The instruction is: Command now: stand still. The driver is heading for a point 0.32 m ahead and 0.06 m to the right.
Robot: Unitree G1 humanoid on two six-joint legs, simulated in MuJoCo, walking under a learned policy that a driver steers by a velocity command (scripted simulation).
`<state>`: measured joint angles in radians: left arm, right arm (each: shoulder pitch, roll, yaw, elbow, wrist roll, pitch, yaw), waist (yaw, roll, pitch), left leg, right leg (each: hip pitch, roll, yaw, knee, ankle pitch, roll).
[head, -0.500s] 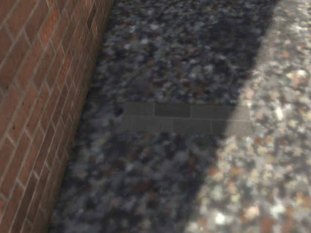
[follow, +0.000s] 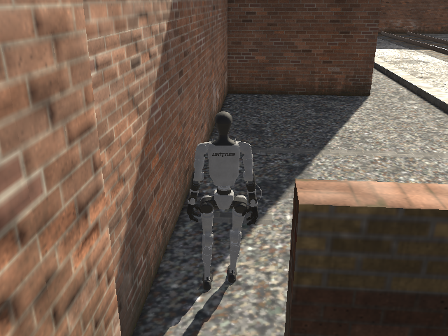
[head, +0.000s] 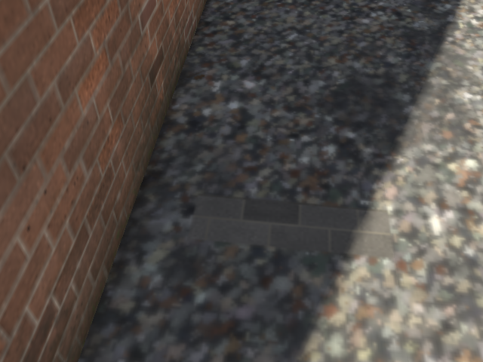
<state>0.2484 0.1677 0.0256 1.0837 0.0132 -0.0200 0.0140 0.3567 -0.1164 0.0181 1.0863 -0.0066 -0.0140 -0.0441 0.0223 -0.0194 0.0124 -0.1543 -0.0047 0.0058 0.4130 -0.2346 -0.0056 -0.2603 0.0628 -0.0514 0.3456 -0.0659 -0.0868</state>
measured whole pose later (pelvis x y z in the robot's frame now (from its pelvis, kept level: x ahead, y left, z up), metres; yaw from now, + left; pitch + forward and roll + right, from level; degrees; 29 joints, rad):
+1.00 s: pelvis +0.22 -0.04 -0.01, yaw -1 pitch -1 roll +0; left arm 0.34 0.14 0.01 1.10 0.03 -0.02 0.03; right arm 0.19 -0.15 -0.01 1.01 -0.01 -0.04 -0.04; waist 0.01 -0.03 0.07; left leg -0.32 -0.05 0.11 0.47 -0.15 0.10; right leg -0.24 0.03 -0.01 0.86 -0.55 -0.02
